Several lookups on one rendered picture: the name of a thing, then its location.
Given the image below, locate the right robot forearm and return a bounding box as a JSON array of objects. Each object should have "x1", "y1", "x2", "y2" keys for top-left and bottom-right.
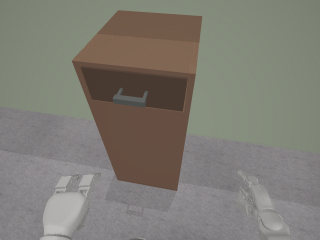
[{"x1": 256, "y1": 209, "x2": 293, "y2": 240}]

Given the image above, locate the drawer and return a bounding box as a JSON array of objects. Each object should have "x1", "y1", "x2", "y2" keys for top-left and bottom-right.
[{"x1": 81, "y1": 66, "x2": 188, "y2": 112}]

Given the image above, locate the cabinet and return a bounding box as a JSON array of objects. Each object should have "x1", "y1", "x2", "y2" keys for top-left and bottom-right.
[{"x1": 72, "y1": 10, "x2": 203, "y2": 191}]

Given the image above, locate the robot left hand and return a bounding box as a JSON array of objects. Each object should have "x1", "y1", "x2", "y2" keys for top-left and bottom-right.
[{"x1": 42, "y1": 172, "x2": 101, "y2": 238}]

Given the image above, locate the handle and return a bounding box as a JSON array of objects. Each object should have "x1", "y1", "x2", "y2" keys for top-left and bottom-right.
[{"x1": 112, "y1": 88, "x2": 148, "y2": 108}]

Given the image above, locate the robot right hand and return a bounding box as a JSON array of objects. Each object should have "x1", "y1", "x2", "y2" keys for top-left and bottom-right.
[{"x1": 235, "y1": 170, "x2": 275, "y2": 218}]

